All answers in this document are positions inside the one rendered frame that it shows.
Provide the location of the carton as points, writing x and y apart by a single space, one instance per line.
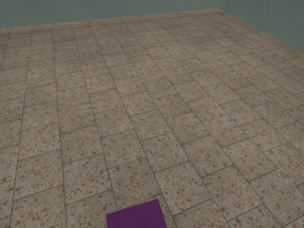
145 215

